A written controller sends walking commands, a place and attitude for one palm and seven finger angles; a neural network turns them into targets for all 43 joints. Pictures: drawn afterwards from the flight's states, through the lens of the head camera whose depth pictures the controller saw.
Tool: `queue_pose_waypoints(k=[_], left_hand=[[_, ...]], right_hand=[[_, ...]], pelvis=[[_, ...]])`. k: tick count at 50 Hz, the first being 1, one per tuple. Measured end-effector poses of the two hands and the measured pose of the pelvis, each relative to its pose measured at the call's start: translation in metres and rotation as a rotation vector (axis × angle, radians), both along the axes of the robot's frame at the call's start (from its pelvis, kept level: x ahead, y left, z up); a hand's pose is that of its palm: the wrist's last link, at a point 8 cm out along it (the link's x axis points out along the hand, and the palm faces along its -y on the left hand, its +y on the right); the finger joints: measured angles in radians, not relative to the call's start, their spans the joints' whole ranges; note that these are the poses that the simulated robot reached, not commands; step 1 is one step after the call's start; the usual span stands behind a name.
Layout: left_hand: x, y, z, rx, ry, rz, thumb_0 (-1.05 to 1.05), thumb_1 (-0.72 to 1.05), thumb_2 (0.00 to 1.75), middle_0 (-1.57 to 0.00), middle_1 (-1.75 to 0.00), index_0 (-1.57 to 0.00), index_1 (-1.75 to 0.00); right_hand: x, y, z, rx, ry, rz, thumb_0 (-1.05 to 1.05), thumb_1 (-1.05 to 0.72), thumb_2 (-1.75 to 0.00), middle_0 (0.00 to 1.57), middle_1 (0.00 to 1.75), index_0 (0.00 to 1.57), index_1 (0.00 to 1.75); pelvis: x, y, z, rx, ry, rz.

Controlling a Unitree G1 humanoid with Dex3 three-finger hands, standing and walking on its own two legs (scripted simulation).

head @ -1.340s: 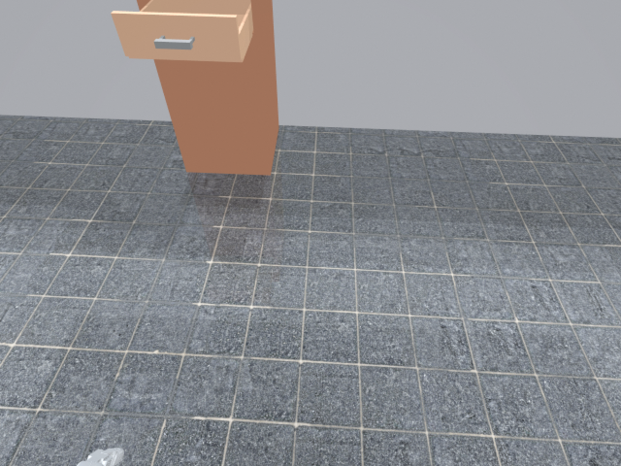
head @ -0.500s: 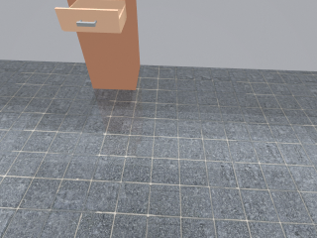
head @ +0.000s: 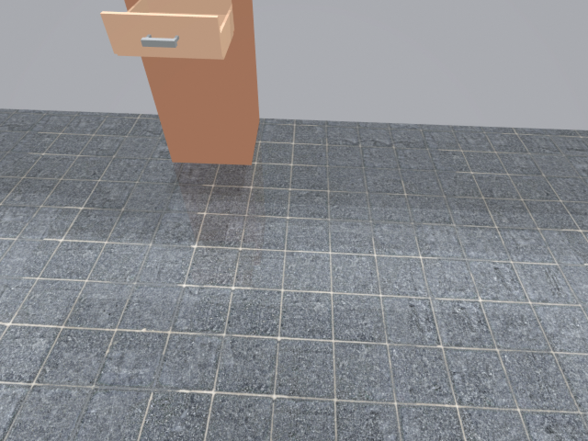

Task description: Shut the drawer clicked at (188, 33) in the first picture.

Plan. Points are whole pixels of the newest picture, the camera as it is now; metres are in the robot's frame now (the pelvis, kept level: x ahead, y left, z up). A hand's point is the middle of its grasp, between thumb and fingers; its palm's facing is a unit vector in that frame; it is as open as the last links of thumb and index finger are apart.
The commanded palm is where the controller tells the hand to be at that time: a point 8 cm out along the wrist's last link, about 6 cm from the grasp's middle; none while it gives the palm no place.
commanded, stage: look at it before walking up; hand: left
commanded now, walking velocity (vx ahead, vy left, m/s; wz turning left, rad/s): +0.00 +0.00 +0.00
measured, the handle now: (161, 40) +1.29 +0.52 -0.01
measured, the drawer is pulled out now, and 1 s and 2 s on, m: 0.26 0.26 0.26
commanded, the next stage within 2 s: walk to a spot facing it in 0.10 s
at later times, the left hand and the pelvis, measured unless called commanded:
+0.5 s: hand out of the picture +0.02 +0.23 -0.19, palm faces +0.13 -0.97 -0.21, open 7.4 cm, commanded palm none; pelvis +0.03 +0.03 -0.01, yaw +9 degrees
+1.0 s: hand (146, 357) +0.28 +0.28 -0.17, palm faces +0.26 -0.95 -0.15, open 7.4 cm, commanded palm none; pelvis +0.22 +0.09 -0.01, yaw +18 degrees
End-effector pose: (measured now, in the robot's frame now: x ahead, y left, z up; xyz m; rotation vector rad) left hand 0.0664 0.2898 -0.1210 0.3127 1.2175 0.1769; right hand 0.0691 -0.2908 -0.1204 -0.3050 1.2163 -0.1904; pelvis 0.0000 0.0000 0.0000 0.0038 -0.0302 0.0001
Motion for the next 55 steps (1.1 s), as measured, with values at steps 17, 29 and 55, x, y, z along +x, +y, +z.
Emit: queue_pose_waypoints(k=[17, 29, 55], left_hand=[[-0.007, -0.007, -0.007, -0.022, -0.005, 0.039, 0.01, 0.91, 0.90, -0.20, -0.30, -0.20, -0.30], [-0.072, 0.006, -0.054, -0.164, 0.159, 0.257, 0.01, 0.91, 0.90, -0.21, -0.30, -0.20, -0.30], [0.239, 0.044, -0.029, -0.130, -0.234, 0.327, 0.01, 0.91, 0.90, -0.20, -0.30, -0.20, -0.30]], right_hand=[[-0.003, 0.011, -0.008, 0.017, 0.031, 0.017, 0.01, -0.91, -0.90, 0.20, 0.30, 0.20, 0.30], [0.022, 0.095, -0.025, 0.065, 0.118, 0.095, 0.01, -0.91, -0.90, 0.20, 0.30, 0.20, 0.30], [0.209, 0.145, -0.048, 0.114, 0.309, 0.156, 0.01, -0.91, -0.90, 0.20, 0.30, 0.20, 0.30]], pelvis=[[0.006, 0.002, -0.004, -0.011, 0.006, 0.032], [0.052, 0.056, -0.024, -0.024, 0.018, 0.188], [0.272, 0.087, -0.028, -0.018, 0.000, 0.380]])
